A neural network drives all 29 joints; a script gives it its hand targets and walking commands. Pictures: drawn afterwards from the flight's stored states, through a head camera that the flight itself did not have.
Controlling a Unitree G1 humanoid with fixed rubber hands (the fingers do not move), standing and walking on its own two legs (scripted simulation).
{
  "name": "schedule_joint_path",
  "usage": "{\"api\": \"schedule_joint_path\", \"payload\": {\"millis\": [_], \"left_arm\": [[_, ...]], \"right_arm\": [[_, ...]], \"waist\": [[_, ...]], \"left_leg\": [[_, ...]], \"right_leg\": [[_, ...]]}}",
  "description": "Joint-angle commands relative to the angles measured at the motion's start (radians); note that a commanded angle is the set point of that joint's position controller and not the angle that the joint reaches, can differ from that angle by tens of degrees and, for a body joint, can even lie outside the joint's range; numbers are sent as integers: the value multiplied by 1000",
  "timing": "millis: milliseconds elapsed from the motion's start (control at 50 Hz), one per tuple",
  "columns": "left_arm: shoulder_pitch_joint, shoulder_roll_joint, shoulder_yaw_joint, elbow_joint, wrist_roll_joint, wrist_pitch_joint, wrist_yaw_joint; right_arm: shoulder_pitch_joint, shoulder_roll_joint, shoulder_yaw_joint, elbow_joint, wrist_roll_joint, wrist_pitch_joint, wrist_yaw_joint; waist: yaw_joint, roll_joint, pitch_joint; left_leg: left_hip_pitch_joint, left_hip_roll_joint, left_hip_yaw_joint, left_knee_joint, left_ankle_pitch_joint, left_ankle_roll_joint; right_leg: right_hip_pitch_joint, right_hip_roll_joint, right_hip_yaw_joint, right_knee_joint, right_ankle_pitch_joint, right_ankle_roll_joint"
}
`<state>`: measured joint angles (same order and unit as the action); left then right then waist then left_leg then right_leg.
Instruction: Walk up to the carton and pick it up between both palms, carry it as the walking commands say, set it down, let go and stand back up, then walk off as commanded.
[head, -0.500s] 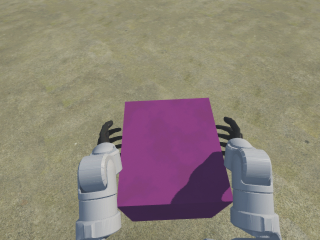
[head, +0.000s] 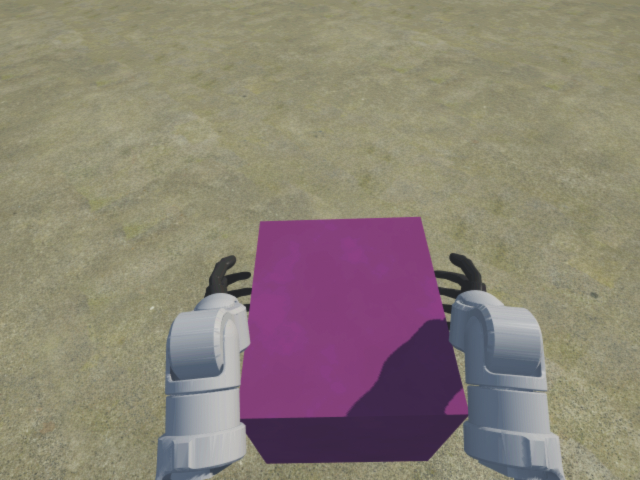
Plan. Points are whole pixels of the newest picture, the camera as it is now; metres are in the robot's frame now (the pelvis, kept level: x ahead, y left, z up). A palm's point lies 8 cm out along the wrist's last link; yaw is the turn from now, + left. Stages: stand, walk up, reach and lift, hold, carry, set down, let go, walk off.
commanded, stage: carry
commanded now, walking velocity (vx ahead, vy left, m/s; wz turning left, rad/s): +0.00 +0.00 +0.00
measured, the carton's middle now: (343, 340) +0.30 +0.00 +0.00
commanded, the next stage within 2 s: none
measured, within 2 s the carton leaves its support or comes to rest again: neither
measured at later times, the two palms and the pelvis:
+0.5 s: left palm (254, 308) +0.29 +0.11 +0.09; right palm (503, 321) +0.28 -0.18 +0.08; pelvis +0.00 -0.03 +0.00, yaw +0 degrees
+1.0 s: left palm (275, 293) +0.32 +0.09 +0.08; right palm (516, 305) +0.30 -0.21 +0.08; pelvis +0.02 -0.05 +0.00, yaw -1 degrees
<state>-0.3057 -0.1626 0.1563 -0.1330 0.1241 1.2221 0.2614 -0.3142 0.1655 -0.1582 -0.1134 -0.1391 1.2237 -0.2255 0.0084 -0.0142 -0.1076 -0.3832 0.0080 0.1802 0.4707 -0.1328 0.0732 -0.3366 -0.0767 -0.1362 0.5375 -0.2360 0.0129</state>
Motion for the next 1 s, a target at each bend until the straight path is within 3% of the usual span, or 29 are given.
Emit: {"api": "schedule_joint_path", "payload": {"millis": [0,160,360,980], "left_arm": [[-551,-1028,-708,-4,-465,10,-464],[-519,-1023,-679,18,-441,-3,-461],[-504,-1011,-638,45,-400,-50,-455],[-425,-950,-561,97,-300,-182,-442]], "right_arm": [[-515,1005,658,-39,453,-1,433],[-520,991,666,-55,456,-10,435],[-527,978,652,-33,440,-49,437],[-454,920,569,37,332,-182,421]], "waist": [[-18,96,-210],[-15,53,-226],[-18,10,-237],[-16,8,-250]], "left_leg": [[111,219,-236,-228,-316,-74],[91,200,-200,-190,-280,-64],[129,166,-161,-91,-133,-60],[191,174,-127,-34,47,-71]], "right_leg": [[18,-39,35,-39,-100,-3],[38,-58,43,-71,-95,-18],[9,-99,98,-137,-82,-33],[73,-98,107,-129,131,-43]]}}
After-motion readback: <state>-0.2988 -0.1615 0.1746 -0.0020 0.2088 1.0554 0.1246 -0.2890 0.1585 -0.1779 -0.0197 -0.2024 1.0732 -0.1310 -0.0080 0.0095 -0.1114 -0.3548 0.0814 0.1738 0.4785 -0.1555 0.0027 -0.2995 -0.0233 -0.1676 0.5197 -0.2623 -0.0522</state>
